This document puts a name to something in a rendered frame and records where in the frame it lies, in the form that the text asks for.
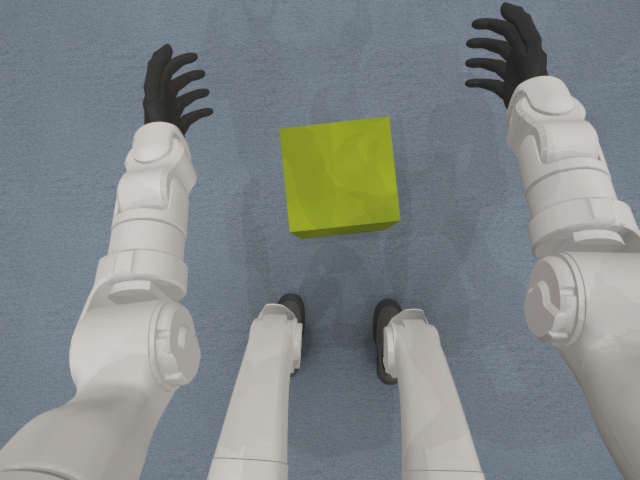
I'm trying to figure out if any robot left forearm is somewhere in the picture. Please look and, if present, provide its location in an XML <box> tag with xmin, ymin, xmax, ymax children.
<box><xmin>69</xmin><ymin>122</ymin><xmax>197</xmax><ymax>386</ymax></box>

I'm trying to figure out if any right robot hand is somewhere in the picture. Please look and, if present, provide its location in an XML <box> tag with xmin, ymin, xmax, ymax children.
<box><xmin>465</xmin><ymin>2</ymin><xmax>548</xmax><ymax>109</ymax></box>

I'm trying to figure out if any robot right forearm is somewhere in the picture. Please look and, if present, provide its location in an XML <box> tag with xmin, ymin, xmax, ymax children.
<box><xmin>506</xmin><ymin>76</ymin><xmax>640</xmax><ymax>260</ymax></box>

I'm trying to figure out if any robot left shin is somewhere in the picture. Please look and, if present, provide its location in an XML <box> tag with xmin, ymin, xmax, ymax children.
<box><xmin>249</xmin><ymin>304</ymin><xmax>296</xmax><ymax>336</ymax></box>

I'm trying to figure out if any robot right foot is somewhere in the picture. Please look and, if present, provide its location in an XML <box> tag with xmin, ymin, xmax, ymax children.
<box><xmin>373</xmin><ymin>299</ymin><xmax>402</xmax><ymax>385</ymax></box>

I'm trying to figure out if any robot left upper arm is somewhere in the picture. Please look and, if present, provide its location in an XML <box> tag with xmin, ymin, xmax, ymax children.
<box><xmin>0</xmin><ymin>299</ymin><xmax>201</xmax><ymax>480</ymax></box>

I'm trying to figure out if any left robot hand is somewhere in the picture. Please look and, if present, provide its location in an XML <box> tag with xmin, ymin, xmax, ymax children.
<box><xmin>143</xmin><ymin>44</ymin><xmax>213</xmax><ymax>138</ymax></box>

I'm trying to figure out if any robot right upper arm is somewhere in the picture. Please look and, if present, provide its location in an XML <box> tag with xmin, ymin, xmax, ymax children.
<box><xmin>523</xmin><ymin>251</ymin><xmax>640</xmax><ymax>480</ymax></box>

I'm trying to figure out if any carton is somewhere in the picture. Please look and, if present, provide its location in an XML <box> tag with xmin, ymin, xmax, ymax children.
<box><xmin>280</xmin><ymin>116</ymin><xmax>401</xmax><ymax>239</ymax></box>

